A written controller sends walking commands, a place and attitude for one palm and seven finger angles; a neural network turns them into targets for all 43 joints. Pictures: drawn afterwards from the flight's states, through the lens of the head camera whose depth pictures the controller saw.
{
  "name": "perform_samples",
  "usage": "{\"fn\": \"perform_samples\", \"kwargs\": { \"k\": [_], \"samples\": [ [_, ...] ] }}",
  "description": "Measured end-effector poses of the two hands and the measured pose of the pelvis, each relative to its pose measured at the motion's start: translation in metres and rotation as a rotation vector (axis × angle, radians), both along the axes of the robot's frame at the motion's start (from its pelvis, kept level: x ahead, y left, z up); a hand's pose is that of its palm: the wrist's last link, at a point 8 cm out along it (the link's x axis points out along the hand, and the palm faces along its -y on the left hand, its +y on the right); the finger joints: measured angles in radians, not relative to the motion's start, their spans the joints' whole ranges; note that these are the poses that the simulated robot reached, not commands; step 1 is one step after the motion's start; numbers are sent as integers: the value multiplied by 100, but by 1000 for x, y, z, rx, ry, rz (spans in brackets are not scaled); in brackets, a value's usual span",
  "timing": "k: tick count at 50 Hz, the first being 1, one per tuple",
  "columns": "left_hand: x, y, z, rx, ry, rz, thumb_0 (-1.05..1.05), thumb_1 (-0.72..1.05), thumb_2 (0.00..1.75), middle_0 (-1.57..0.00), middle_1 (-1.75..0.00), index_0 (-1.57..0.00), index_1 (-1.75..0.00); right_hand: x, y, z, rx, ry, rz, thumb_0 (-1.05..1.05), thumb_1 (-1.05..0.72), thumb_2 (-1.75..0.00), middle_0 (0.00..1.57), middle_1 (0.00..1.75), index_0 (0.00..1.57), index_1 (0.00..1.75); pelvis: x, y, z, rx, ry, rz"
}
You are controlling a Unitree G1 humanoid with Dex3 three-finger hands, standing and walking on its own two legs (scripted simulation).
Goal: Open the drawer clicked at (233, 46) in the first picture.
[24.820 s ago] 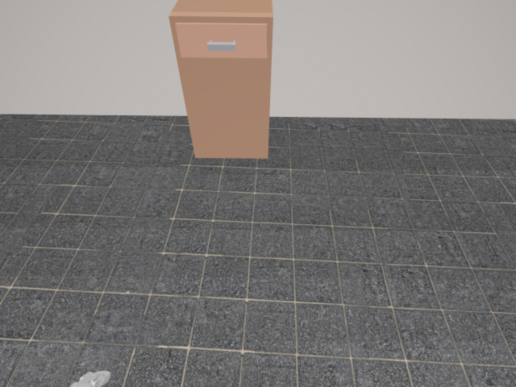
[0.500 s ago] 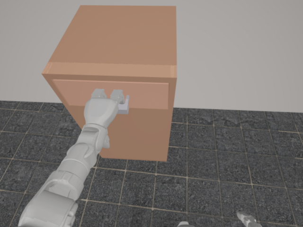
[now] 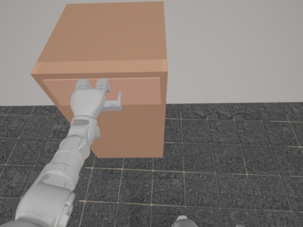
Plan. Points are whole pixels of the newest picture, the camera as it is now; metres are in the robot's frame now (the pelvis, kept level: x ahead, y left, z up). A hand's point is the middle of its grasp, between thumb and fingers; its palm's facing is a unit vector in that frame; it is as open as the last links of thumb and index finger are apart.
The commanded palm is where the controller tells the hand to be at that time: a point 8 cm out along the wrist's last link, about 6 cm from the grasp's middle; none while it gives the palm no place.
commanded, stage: re-aim the fingers above the handle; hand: left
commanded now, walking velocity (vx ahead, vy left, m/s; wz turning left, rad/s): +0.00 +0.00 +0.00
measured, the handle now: (104, 100) +0.53 +0.17 -0.05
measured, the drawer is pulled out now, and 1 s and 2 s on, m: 0.00 0.00 0.00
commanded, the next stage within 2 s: lower the fingers behind the handle in 1.44 s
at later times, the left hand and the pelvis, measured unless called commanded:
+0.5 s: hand (89, 108) +0.44 +0.19 +0.02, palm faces +0.02 +0.10 -0.99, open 13.8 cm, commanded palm +0.40 +0.17 +0.06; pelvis -0.01 +0.00 +0.00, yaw +0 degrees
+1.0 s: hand (84, 117) +0.42 +0.20 +0.01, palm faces -0.10 +0.07 -0.99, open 13.8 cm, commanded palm +0.40 +0.16 +0.06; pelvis +0.00 -0.01 +0.01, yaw +1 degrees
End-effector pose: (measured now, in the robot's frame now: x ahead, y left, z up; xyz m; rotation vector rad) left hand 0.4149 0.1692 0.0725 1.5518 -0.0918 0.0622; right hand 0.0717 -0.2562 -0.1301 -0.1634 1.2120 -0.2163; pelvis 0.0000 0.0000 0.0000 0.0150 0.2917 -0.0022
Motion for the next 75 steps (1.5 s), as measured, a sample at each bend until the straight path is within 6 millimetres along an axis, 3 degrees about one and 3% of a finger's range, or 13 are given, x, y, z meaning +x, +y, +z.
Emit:
{"fn": "perform_samples", "kwargs": {
  "k": [6, 17, 22, 28, 33, 38, 44, 51, 56, 62, 68, 72, 75],
  "samples": [
    [-19, 32, -11, 55, 149, 165, 0, -48, 30, -31, -120, -32, -120, -4, 2, 0, 26, 14, -18, 1, -91, -90, 20, 30, 20, 29, -2, 1, 6, -5, -19, 11],
    [-13, -42, 4, -57, 22, -194, 0, -49, 30, -32, -120, -33, -120, 19, -2, 11, -53, -90, 40, 1, -91, -90, 20, 30, 20, 30, -8, 0, 1, -5, -24, 34],
    [7, -14, 10, 51, -52, 25, 0, -49, 30, -32, -120, -32, -120, 16, 2, -1, -1, -72, 31, 1, -91, -90, 20, 30, 20, 29, -12, -2, -3, 5, 3, 6],
    [0, 17, -13, 61, 224, 231, 0, -48, 30, -31, -119, -32, -120, 2, 8, -3, 43, 3, -13, 1, -91, -90, 20, 30, 20, 30, -5, -4, 6, 5, 0, 6],
    [-11, -23, -26, -72, 320, -38, 0, -48, 30, -31, -120, -32, -120, 1, 0, 6, -26, 5, 4, 1, -91, -90, 21, 30, 20, 30, 2, -5, 7, -3, -18, 37],
    [-14, -60, -6, -110, 69, -273, 0, -48, 30, -32, -120, -33, -120, 8, -10, 4, -60, -26, 20, 1, -91, -90, 20, 30, 20, 30, 4, -4, -1, -4, 3, 32],
    [3, -25, 7, 32, -116, -7, 0, -48, 30, -32, -120, -32, -120, 15, -5, -12, 11, -25, 25, 1, -91, -90, 20, 30, 20, 29, -2, -6, -9, 8, 16, 6],
    [-11, 21, -10, 49, 243, 300, 0, -48, 30, -31, -119, -32, -120, 21, 7, -4, 61, -16, -4, 1, -91, -90, 20, 30, 20, 29, -2, -9, 8, 6, -21, 18],
    [-20, -24, -21, -55, 329, 2, 0, -48, 30, -31, -120, -32, -120, 33, -2, 11, -26, -68, 46, 1, -91, -90, 21, 30, 20, 30, -1, -10, 9, -1, -42, 58],
    [-10, -70, 0, -98, 31, -282, 0, -49, 30, -32, -120, -33, -120, 37, -14, 11, -85, -119, 54, 1, -91, -90, 20, 30, 20, 30, -3, -8, -4, -1, -3, 42],
    [17, -23, 5, 67, -99, 23, 0, -48, 30, -31, -119, -32, -120, 22, -5, -9, -14, -51, 26, 1, -91, -90, 20, 30, 20, 29, -8, -6, -10, 12, 28, 2],
    [11, 24, -9, 138, 123, 287, 0, -48, 30, -31, -119, -31, -120, 6, 7, -13, 54, 22, -21, 1, -91, -90, 20, 30, 20, 29, -4, -5, 0, 10, 26, -6],
    [-2, 31, -19, 46, 299, 305, 0, -48, 30, -31, -119, -32, -120, 0, 10, -7, 51, 48, -26, 1, -91, -90, 20, 30, 20, 29, 1, -4, 7, 2, 3, 15]
  ]
}}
